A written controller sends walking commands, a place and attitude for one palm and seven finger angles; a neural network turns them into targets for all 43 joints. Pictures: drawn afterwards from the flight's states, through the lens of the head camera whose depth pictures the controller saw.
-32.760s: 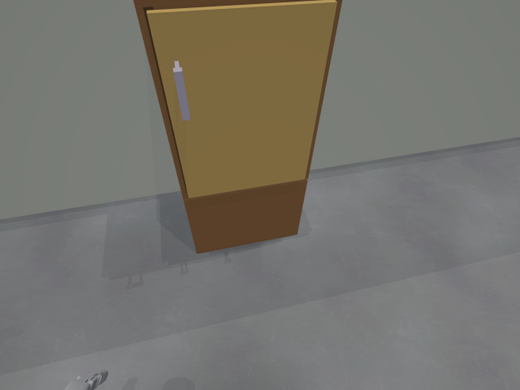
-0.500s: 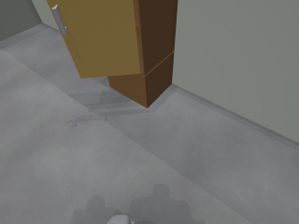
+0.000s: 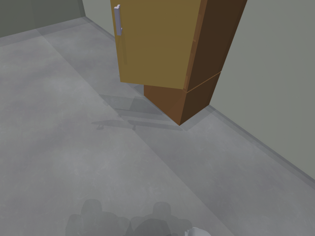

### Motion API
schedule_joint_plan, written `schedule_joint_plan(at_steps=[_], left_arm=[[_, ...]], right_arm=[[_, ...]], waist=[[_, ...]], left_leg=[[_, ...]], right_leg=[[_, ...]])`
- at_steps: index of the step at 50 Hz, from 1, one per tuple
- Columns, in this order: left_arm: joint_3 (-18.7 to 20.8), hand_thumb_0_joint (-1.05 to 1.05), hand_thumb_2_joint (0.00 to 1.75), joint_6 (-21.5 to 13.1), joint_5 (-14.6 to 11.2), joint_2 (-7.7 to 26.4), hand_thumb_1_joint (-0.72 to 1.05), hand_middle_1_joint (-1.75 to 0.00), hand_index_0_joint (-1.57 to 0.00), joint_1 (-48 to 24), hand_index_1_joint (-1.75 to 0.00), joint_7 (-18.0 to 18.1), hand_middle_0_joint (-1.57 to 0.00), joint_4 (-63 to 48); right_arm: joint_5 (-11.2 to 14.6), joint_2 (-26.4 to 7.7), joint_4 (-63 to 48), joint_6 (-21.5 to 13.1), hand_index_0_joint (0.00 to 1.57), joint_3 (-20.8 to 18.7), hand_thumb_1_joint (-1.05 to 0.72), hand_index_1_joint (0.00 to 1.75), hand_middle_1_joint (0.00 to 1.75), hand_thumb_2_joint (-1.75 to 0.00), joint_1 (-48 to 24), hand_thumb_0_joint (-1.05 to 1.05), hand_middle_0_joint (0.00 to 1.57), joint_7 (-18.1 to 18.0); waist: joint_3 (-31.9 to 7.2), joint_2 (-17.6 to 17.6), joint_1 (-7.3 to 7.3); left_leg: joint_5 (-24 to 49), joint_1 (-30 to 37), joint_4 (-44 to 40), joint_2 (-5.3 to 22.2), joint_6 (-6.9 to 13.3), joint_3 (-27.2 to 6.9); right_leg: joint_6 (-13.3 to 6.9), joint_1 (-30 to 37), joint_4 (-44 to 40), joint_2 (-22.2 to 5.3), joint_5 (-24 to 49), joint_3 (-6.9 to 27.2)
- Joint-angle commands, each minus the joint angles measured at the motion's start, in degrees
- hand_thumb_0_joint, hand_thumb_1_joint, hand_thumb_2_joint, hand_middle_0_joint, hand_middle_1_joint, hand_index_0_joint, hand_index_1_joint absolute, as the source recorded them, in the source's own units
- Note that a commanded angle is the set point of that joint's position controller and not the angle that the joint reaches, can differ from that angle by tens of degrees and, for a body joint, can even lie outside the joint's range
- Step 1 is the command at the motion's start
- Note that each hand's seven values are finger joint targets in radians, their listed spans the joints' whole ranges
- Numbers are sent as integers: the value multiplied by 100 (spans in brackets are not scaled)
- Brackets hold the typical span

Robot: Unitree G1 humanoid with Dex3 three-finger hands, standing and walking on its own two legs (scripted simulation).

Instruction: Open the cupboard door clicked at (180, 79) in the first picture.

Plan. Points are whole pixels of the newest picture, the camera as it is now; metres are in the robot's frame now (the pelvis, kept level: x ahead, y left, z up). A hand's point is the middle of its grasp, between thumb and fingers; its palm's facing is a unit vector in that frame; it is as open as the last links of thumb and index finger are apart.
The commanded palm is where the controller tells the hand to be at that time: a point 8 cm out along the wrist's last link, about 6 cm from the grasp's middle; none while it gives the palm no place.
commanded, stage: take the last steps up to it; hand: left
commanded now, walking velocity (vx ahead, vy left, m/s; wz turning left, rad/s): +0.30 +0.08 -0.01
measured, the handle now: (119, 20) +1.04 +0.29 +0.05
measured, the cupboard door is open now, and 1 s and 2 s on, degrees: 42 42 42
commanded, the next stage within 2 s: come to a stop and stand still in 1.04 s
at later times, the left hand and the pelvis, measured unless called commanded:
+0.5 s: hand (113, 202) +0.24 +0.16 -0.16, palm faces +0.09 -0.97 -0.23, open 7.1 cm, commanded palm none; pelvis +0.17 -0.03 +0.00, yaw +1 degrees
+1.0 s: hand (97, 170) +0.35 +0.24 -0.19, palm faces +0.09 -0.98 -0.15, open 7.4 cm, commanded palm none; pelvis +0.36 +0.07 +0.00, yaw +0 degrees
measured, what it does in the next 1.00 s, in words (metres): walks ahead: right foot, then left foot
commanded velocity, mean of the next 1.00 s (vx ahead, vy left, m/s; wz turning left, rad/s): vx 0.27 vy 0.09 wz -0.02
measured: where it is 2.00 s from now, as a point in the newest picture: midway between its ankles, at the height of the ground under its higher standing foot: (145, 201)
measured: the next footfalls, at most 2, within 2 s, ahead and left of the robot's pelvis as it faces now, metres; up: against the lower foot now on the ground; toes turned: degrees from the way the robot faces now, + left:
right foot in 0.28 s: +0.22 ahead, -0.11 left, +0.00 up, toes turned -8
left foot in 0.80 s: +0.49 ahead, +0.20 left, +0.00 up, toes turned +4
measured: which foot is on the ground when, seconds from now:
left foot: down 0.00-0.30, up 0.32-0.78, down 0.80-1.00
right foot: up 0.00-0.26, down 0.28-0.82, up 0.84-1.00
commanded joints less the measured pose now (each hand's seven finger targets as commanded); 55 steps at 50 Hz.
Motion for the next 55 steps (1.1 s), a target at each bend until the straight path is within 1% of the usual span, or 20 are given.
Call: schedule_joint_plan(at_steps=[1, 8, 10, 12, 13, 14, 15, 17, 19, 21, 26, 36, 38, 39, 40, 41, 42, 45, 48, 55], left_arm=[[1, 0, 90, -119, -3, 203, 90, -30, -20, -391, -30, 13, -20, -497], [-71, 0, 90, -188, -40, 49, 90, -30, -20, -1307, -30, -15, -20, -870], [-50, 0, 90, -203, -42, 79, 90, -30, -20, -1163, -30, -11, -20, -858], [33, 0, 90, -282, -26, 257, 90, -30, -20, -73, -30, 21, -20, -567], [141, 0, 90, -345, -7, 515, 90, -30, -20, 876, -30, 53, -20, -293], [302, 0, 90, -384, 30, 1067, 90, -30, -20, 1648, -30, 119, -20, -87], [302, 0, 90, -359, -96, 1239, 90, -30, -20, 1637, -30, 133, -20, -57], [187, 0, 90, -351, -115, 673, 90, -30, -20, 579, -30, 226, -20, -296], [37, 0, 90, -418, -83, 232, 90, -30, -20, 64, -30, 189, -20, -388], [-10, 0, 90, -474, -63, 64, 90, -30, -20, 78, -30, 162, -20, -323], [51, 0, 90, -586, -55, 176, 90, -30, -20, 505, -30, 126, -20, -86], [62, 0, 90, -521, 7, 502, 90, -30, -20, 1034, -30, 170, -20, 340], [84, 0, 90, -492, -14, 531, 90, -30, -20, 830, -30, 184, -20, 323], [56, 0, 90, -477, -32, 411, 90, -30, -20, 872, -30, 173, -20, 289], [14, 0, 90, -465, -80, 149, 90, -30, -20, 1080, -30, 145, -20, 211], [-56, 0, 90, -476, -91, 3, 90, -30, -20, 920, -30, 145, -20, 56], [-48, 0, 90, -461, -74, 63, 90, -30, -20, 523, -30, 177, -20, -87], [12, 0, 90, -326, -39, -65, 90, -30, -20, 365, -30, 144, -20, 40], [20, 0, 90, -206, -15, -214, 90, -30, -20, 680, -30, 111, -20, 125], [-7, 0, 90, -92, -6, -207, 90, -30, -20, -43, -30, 91, -20, -238]], right_arm=[[-7, -772, 29, -165, 20, -122, -90, 30, 30, -90, 714, 0, 20, -42], [-70, -687, 440, -176, 20, -85, -90, 30, 30, -90, 1307, 0, 20, -75], [-73, -727, 530, -171, 20, -89, -90, 30, 30, -90, 1310, 0, 20, -81], [-25, -793, 561, -174, 20, -109, -90, 30, 30, -90, 1190, 0, 20, -78], [42, -776, 496, -207, 20, -127, -90, 30, 30, -90, 1019, 0, 20, -54], [130, -547, 348, -248, 20, -132, -90, 30, 30, -90, 1247, 0, 20, -25], [101, -634, 267, -205, 20, -157, -90, 30, 30, -90, 1096, 0, 20, -24], [40, -527, 231, -108, 20, -203, -90, 30, 30, -90, 393, 0, 20, 34], [-15, -101, 316, 44, 20, -139, -90, 30, 30, -90, 585, 0, 20, 83], [-51, -3, 399, 158, 20, -145, -90, 30, 30, -90, 827, 0, 20, 127], [-65, -14, 161, 154, 20, -183, -90, 30, 30, -90, 255, 0, 20, 207], [-23, -241, -413, -34, 20, -158, -90, 30, 30, -90, -1230, 0, 20, 313], [-48, -415, -208, -99, 20, -195, -90, 30, 30, -90, -513, 0, 20, 245], [-79, -709, 10, -146, 20, -248, -90, 30, 30, -90, 201, 0, 20, 187], [-142, -1316, 161, -186, 20, -390, -90, 30, 30, -90, 930, 0, 20, 111], [-91, -1575, 224, -119, 20, -445, -90, 30, 30, -90, 1368, 0, 20, 26], [-64, -1488, 195, -79, 20, -402, -90, 30, 30, -90, 1221, 0, 20, -12], [-53, -780, -66, -183, 20, -179, -90, 30, 30, -90, 264, 0, 20, -72], [-33, -610, -38, -268, 20, -110, -90, 30, 30, -90, 149, 0, 20, -91], [-78, -609, 67, -214, 20, -123, -90, 30, 30, -90, 373, 0, 20, -70]], waist=[[351, 571, -183], [610, 668, -396], [538, 630, -287], [-5, 344, 230], [-513, -24, 645], [-1275, -1223, 777], [-1186, -1110, 616], [37, -58, 319], [370, -157, -132], [349, -563, -291], [156, -203, -155], [333, -723, 134], [73, -449, -305], [-421, 92, -571], [-1197, 1287, -783], [-1496, 1877, -877], [-1084, 1212, -812], [-265, 821, -366], [-237, 748, -70], [28, 568, -101]], left_leg=[[2541, 350, -929, 1525, 659, -986], [3176, 460, -714, 1636, 622, -839], [3681, 302, -416, 1605, 564, -727], [4341, -31, 855, 1353, 337, -554], [3604, -891, 2003, 1040, 132, -356], [500, -2422, 3859, 99, -202, 19], [-1571, -2809, 5287, 51, -250, -393], [-639, -3064, 5389, 692, -247, -770], [-18, -2557, 4921, 894, -362, -665], [252, -2348, 4442, 925, -491, -466], [712, -2825, 3391, 962, -693, -222], [329, -2401, 1412, 604, -530, 145], [589, -1079, 639, 348, -426, 357], [886, 161, 435, 522, -321, 236], [1677, 1480, 559, 1829, 143, -1278], [2820, 1979, 177, 2602, 684, -2279], [3179, 1546, 120, 2686, 850, -2030], [3043, 13, -302, 2200, 563, -1101], [3231, -339, -571, 1895, 404, -532], [3123, -340, -729, 1831, 519, -294]], right_leg=[[66, -759, -372, -54, 390, -10], [-164, -232, -1984, 137, 400, -216], [-280, 437, -2327, 332, 210, -346], [-405, 2011, -2970, 580, 520, -391], [-585, 3520, -3233, 161, 816, 171], [-1282, 5041, -3857, -1570, 1199, 2628], [-1628, 4589, -4588, -2312, 1356, 3571], [-1297, 2931, -5015, -1920, 406, 2597], [-903, 1640, -5280, -1336, 395, 1322], [-765, 1329, -5491, -1047, 352, 717], [-852, 2154, -5450, -952, 1258, 431], [-793, 2991, -4757, -1208, 2624, 290], [-599, 2575, -3854, -967, 3108, -61], [-456, 2098, -2785, -673, 2834, -240], [-200, 943, -1377, 39, 697, -648], [-166, 64, 96, 452, -1648, -404], [-283, -278, 785, 241, -1597, 24], [-196, -156, 992, -118, -560, 345], [-96, 96, 587, -68, -104, 261], [-83, 238, -1067, 10, 358, 71]])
